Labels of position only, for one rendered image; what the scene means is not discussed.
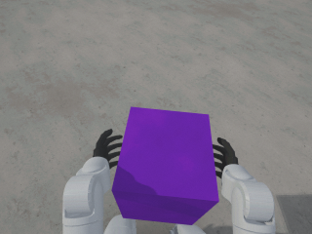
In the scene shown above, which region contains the carton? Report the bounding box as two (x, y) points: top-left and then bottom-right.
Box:
(111, 106), (219, 225)

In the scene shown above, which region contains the robot right thigh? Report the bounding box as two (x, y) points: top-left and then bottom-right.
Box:
(170, 224), (206, 234)

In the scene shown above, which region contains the right robot hand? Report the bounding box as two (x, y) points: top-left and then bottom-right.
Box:
(213, 137), (239, 178)

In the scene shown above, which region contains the robot right forearm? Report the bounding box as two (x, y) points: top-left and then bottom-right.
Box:
(221, 164), (276, 234)

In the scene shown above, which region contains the robot left thigh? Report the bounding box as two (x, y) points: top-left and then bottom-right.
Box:
(103, 214), (137, 234)

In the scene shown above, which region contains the left robot hand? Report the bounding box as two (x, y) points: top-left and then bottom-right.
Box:
(93, 129), (123, 169)

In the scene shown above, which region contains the robot thigh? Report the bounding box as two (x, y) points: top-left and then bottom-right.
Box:
(170, 224), (206, 234)
(103, 214), (137, 234)

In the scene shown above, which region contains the robot left forearm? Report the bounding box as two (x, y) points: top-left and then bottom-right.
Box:
(62, 156), (111, 234)

